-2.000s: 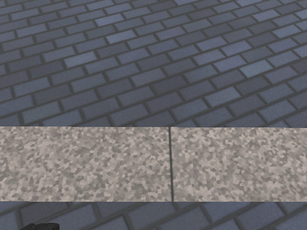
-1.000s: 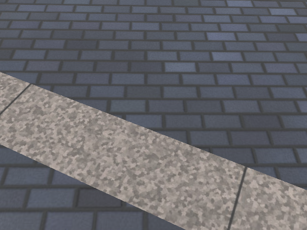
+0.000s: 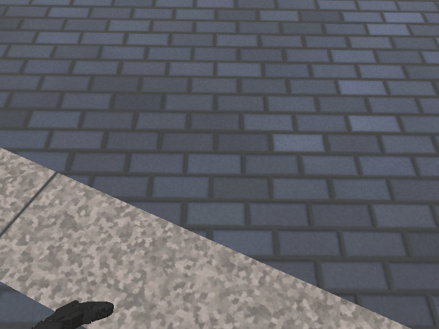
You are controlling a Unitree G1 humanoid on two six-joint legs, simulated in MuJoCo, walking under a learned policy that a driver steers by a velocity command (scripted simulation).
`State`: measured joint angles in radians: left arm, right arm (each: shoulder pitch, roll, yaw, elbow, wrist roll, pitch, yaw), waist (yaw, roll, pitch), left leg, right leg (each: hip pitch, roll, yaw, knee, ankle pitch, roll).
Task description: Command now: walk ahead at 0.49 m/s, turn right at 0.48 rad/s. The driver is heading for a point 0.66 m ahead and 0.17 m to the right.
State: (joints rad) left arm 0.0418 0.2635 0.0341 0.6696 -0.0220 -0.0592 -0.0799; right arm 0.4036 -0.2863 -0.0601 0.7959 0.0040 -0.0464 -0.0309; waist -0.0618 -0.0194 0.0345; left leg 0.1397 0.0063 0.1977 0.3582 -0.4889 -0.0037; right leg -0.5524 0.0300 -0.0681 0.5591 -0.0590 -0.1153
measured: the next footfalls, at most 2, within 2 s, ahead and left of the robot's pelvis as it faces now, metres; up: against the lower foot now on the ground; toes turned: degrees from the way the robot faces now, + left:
left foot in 0.46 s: +0.47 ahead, +0.09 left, +0.00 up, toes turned -21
right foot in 0.98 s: +0.60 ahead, -0.27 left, +0.00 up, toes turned -36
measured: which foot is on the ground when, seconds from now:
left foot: down 0.00-0.02, up 0.04-0.44, down 0.46-1.00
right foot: down 0.00-0.48, up 0.50-0.96, down 0.98-1.00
